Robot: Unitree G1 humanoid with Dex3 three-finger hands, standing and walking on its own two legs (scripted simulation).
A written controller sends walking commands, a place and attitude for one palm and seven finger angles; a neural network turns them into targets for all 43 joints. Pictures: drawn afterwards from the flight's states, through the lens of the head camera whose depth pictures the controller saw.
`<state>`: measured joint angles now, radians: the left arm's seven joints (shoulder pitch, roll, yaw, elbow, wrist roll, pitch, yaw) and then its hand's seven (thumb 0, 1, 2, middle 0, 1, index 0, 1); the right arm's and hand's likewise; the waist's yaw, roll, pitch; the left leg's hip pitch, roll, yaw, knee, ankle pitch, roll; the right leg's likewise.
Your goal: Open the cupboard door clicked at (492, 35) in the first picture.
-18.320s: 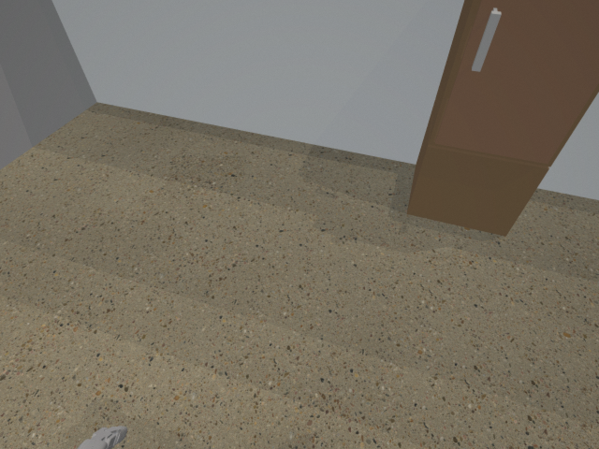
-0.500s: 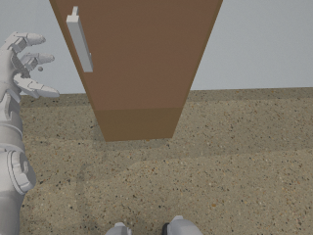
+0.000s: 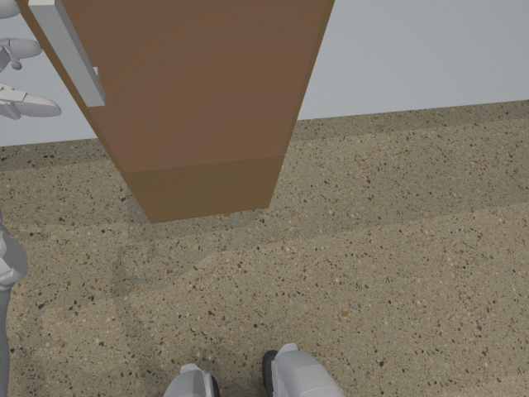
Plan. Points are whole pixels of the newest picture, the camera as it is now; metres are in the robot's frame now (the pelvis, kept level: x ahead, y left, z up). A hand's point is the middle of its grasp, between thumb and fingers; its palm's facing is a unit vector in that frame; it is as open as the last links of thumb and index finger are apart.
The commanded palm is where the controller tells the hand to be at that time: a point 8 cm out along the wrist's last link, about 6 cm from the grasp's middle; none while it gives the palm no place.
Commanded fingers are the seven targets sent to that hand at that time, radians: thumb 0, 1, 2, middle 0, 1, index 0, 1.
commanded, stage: move the hooked fingers beside the handle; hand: left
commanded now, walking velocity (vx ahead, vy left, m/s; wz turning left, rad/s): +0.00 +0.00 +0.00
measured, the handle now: (74, 45) +0.60 +0.19 +0.10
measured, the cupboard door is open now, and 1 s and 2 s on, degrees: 0 0 0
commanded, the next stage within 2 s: slide the fingers in behind the handle in 0.62 s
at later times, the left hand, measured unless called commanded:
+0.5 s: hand (14, 80) +0.53 +0.25 +0.11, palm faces +0.04 -1.00 -0.02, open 14.0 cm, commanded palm +0.52 +0.29 +0.10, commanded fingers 0.00 -0.50 0.30 -0.30 -1.20 -0.30 -1.20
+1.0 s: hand (31, 75) +0.54 +0.23 +0.11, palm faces +0.03 -1.00 -0.02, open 14.0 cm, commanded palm +0.52 +0.27 +0.10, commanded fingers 0.00 -0.50 0.30 -0.30 -1.20 -0.30 -1.20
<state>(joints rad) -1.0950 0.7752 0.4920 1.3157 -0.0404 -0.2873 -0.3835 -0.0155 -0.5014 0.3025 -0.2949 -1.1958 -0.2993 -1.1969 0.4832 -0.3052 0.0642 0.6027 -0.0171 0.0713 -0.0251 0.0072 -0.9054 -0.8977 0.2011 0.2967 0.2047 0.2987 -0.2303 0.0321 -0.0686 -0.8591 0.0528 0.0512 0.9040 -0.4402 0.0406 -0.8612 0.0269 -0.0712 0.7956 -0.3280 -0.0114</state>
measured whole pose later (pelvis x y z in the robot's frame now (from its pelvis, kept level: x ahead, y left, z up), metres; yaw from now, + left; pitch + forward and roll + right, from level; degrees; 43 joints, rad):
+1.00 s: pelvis +0.00 +0.00 +0.00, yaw +0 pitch +22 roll -4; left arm -1.06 0.70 0.46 1.28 -0.05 -0.30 -0.33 -0.02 -0.50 0.30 -0.30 -1.20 -0.30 -1.20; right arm 0.48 -0.29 0.06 0.61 -0.02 0.08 -0.01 0.01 -0.91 -0.90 0.20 0.30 0.20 0.30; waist -0.22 0.03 -0.07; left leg -0.85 0.05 0.04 0.92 -0.45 0.04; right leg -0.84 0.03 -0.08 0.80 -0.34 -0.01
